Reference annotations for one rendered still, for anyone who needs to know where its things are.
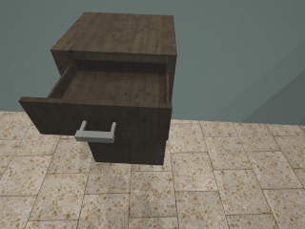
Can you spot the cabinet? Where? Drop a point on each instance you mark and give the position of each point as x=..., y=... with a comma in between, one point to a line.
x=122, y=37

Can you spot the drawer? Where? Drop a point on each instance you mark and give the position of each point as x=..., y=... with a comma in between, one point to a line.
x=134, y=94

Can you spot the handle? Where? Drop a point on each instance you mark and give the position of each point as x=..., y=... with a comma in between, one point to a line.
x=95, y=136

